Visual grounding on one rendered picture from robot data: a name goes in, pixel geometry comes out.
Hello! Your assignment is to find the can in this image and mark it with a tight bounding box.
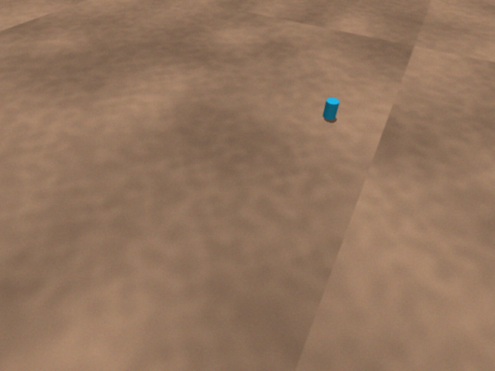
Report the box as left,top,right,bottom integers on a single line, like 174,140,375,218
323,97,340,120

